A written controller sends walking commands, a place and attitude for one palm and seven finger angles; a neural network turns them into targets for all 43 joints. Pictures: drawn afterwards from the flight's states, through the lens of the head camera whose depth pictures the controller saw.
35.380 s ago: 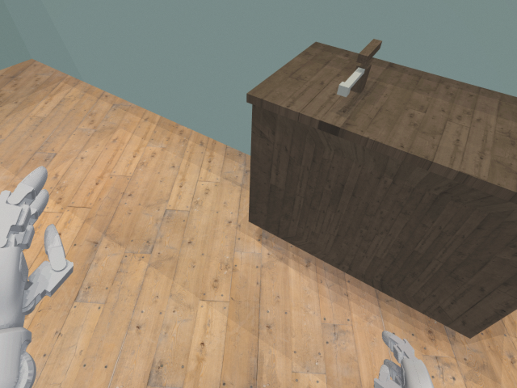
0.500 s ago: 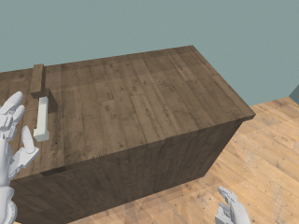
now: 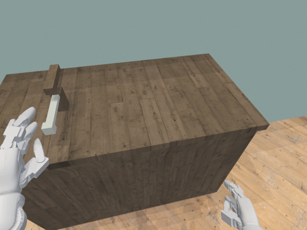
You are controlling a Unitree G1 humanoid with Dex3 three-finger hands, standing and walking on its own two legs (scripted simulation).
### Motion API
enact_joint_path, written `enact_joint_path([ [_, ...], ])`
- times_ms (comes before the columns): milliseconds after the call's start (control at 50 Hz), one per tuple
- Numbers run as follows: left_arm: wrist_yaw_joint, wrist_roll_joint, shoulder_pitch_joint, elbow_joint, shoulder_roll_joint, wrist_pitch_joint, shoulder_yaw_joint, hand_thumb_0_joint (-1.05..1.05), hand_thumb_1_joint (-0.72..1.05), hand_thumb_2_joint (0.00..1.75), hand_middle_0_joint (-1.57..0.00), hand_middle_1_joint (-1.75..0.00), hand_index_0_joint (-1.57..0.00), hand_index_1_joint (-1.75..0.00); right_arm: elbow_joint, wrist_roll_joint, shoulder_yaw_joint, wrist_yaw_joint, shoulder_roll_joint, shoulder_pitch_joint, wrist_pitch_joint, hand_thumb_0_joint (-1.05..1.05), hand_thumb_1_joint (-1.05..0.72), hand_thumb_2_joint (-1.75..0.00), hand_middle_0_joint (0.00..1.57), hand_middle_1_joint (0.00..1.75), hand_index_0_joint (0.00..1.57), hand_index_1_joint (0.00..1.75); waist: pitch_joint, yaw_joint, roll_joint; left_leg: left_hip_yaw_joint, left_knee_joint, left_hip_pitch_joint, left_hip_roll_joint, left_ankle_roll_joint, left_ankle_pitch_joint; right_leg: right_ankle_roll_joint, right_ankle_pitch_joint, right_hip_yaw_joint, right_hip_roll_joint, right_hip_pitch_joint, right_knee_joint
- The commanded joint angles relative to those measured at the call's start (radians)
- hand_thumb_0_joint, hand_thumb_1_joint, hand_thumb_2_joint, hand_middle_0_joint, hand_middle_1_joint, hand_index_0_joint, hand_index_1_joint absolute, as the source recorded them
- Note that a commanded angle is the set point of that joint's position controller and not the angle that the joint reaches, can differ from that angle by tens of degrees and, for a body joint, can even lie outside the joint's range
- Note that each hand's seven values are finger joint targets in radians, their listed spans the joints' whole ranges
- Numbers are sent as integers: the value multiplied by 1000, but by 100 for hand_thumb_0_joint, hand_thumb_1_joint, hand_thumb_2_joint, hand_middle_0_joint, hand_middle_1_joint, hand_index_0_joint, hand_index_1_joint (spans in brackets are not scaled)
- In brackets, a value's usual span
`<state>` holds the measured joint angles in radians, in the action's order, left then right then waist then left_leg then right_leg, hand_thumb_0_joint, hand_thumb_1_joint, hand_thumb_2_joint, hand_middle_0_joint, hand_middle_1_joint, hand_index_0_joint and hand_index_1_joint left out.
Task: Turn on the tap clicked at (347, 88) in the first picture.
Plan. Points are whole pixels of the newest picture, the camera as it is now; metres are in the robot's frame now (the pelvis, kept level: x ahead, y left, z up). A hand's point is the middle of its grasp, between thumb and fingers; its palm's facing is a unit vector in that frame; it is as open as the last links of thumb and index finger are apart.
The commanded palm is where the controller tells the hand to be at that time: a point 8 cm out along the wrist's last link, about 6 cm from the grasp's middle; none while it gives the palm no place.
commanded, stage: turn the palm inward beside the body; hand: left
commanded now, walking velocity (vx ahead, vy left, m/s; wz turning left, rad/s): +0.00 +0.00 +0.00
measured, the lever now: (49, 128) +0.34 +0.35 +0.06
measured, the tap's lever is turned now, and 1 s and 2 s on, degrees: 0 0 0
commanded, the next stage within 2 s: reach beside the lever's end, fingers flat in 1.82 s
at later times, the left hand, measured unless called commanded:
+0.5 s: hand (55, 148) +0.23 +0.24 +0.15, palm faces +0.47 -0.84 -0.28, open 7.4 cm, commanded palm +0.17 +0.28 +0.16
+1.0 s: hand (49, 169) +0.19 +0.24 +0.13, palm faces +0.48 -0.86 -0.17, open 7.4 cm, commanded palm +0.14 +0.28 +0.14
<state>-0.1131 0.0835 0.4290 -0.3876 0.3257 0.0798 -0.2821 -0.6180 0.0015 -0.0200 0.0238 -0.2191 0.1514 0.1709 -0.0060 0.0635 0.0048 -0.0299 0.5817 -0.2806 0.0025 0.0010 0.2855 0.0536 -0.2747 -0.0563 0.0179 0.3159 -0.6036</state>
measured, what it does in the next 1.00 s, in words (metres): stands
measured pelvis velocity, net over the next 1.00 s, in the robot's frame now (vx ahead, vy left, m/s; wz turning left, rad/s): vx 0.01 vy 0.00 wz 0.05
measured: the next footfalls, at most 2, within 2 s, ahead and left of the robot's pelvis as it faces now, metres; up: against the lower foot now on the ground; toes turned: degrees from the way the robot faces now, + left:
none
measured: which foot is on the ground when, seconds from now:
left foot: down 0.00-1.00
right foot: down 0.00-1.00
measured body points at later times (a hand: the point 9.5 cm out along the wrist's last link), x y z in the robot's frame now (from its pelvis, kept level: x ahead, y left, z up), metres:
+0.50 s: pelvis +0.04 -0.02 -0.01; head +0.04 -0.05 +0.44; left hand +0.20 +0.28 +0.17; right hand +0.23 -0.26 -0.09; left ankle +0.02 +0.12 -0.73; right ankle +0.03 -0.08 -0.73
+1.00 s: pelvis +0.01 +0.00 -0.01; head +0.00 -0.03 +0.44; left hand +0.16 +0.28 +0.14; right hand +0.23 -0.20 -0.07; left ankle +0.02 +0.12 -0.73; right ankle +0.03 -0.08 -0.73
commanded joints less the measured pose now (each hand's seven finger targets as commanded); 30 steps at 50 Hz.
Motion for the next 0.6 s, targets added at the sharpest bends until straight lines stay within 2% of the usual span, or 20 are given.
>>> enact_joint_path([
  [0,-71,-12,-325,-238,231,206,-178,0,90,90,-20,-30,-20,-30,103,5,22,13,-100,-110,75,0,-90,-90,20,30,20,30,-74,-39,-176,32,-56,1,-10,-25,108,-33,-137,37,-19,65,137],
  [40,-30,12,-299,-122,205,146,-133,0,90,90,-20,-30,-20,-30,89,-2,21,29,-116,-122,71,0,-90,-90,20,30,20,30,-27,-45,-133,32,-40,-44,-17,-31,157,-39,-211,75,-46,53,184],
  [80,24,39,-294,-70,200,53,-90,0,90,90,-20,-30,-20,-30,92,-12,23,50,-129,-143,59,0,-90,-90,20,30,20,30,-27,-35,-108,30,-25,-66,-16,-29,134,-42,-275,138,-78,9,236],
  [100,45,52,-274,-34,186,3,-83,0,90,90,-20,-30,-20,-30,97,-19,19,59,-128,-159,55,0,-90,-90,20,30,20,30,-9,-33,-65,33,-14,-72,-12,-28,114,-45,-295,164,-88,3,260],
  [120,65,63,-291,-42,184,-38,-68,0,90,90,-20,-30,-20,-30,96,-24,22,67,-134,-158,49,0,-90,-90,20,30,20,30,-26,-33,-34,38,-11,-72,-4,-26,94,-52,-286,183,-102,-18,268],
  [140,75,73,-291,-61,196,-70,-78,0,90,90,-20,-30,-20,-30,106,-27,23,75,-130,-175,46,0,-90,-90,20,30,20,30,-39,-20,-11,51,0,-86,5,-19,81,-64,-260,222,-129,-54,271],
  [160,78,75,-283,-75,212,-88,-101,0,90,90,-20,-30,-20,-30,105,-28,25,78,-130,-174,42,0,-90,-90,20,30,20,30,-47,-11,18,59,5,-89,12,-16,65,-74,-237,228,-140,-69,269],
  [180,76,79,-276,-101,206,-91,-107,0,90,90,-20,-30,-20,-30,111,-28,25,78,-126,-181,44,0,-90,-90,20,30,20,30,-62,-2,35,69,8,-91,17,-14,46,-80,-197,229,-147,-79,258],
  [200,62,74,-262,-123,226,-77,-146,0,90,90,-20,-30,-20,-30,111,-32,23,76,-118,-188,50,0,-90,-90,20,30,20,30,-79,9,39,69,7,-77,16,-14,19,-79,-152,215,-136,-83,241],
  [220,51,79,-227,-153,201,-55,-145,0,90,90,-20,-30,-20,-30,120,-27,26,73,-110,-176,55,0,-90,-90,20,30,20,30,-103,13,60,68,4,-80,18,-15,2,-85,-100,200,-135,-92,221],
  [240,37,81,-190,-172,207,-25,-172,0,90,90,-20,-30,-20,-30,117,-24,32,70,-111,-155,61,0,-90,-90,20,30,20,30,-125,16,92,68,10,-72,18,-18,-48,-86,-1,176,-122,-100,190],
  [260,27,86,-147,-195,203,7,-191,0,90,90,-20,-30,-20,-30,117,-19,38,65,-114,-135,68,0,-90,-90,20,30,20,30,-169,21,96,62,10,-60,15,-21,-111,-85,131,146,-107,-120,147],
  [280,18,89,-107,-222,210,40,-213,0,90,90,-20,-30,-20,-30,120,-13,43,59,-117,-112,75,0,-90,-90,20,30,20,30,-221,23,93,55,17,-48,11,-24,-177,-89,297,124,-99,-146,98],
  [300,5,85,-63,-232,253,65,-269,0,90,90,-20,-30,-20,-30,114,-14,45,52,-116,-98,79,0,-90,-90,20,30,20,30,-265,42,54,41,17,-35,3,-25,-231,-85,409,97,-83,-177,62],
  [320,4,87,-32,-241,197,82,-225,0,90,90,-20,-30,-20,-30,119,-14,44,45,-108,-79,82,0,-90,-90,20,30,20,30,-286,33,23,25,21,-18,-4,-28,-278,-83,498,72,-78,-180,36],
  [340,3,88,-3,-227,187,91,-226,0,90,90,-20,-30,-20,-30,121,-16,46,41,-108,-62,86,0,-90,-90,20,30,20,30,-273,27,-3,14,28,-8,-3,-27,-300,-80,540,58,-73,-167,27],
  [400,10,97,33,-192,161,83,-218,0,90,90,-20,-30,-20,-30,118,-22,44,41,-116,-62,91,0,-90,-90,20,30,20,30,-212,16,-23,10,41,-28,-4,-29,-309,-75,580,51,-74,-141,28],
  [420,20,108,33,-188,133,71,-188,0,90,90,-20,-30,-20,-30,120,-24,46,42,-119,-47,89,0,-90,-90,20,30,20,30,-202,8,-17,8,41,-32,-3,-29,-296,-76,571,48,-76,-132,34],
  [500,38,117,-34,-239,122,50,-143,0,90,90,-20,-30,-20,-30,134,-34,40,63,-124,-64,106,0,-90,-90,20,30,20,30,-155,-6,-33,20,36,-21,-3,-38,-264,-68,432,46,-67,-78,60],
  [580,31,113,-26,-262,119,75,-115,0,90,90,-20,-30,-20,-30,135,-27,46,70,-132,-36,133,0,-90,-90,20,30,20,30,-183,-1,6,35,27,-19,-4,-40,-245,-61,333,30,-57,-64,55],
])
